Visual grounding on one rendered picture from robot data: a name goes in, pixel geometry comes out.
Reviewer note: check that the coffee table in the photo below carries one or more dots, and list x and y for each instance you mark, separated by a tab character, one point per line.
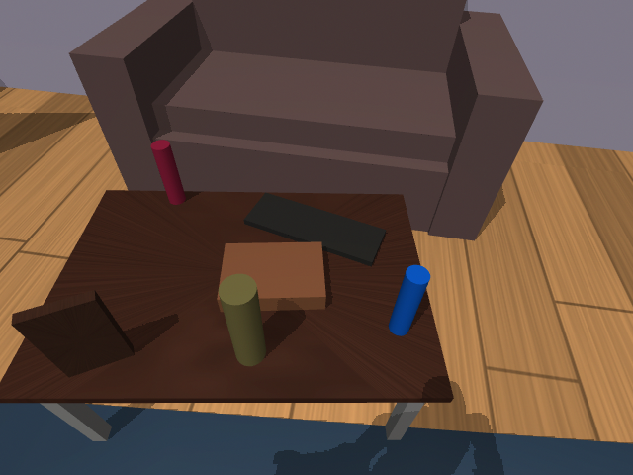
157	268

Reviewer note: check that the sofa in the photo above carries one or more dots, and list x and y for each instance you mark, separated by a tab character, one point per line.
412	97

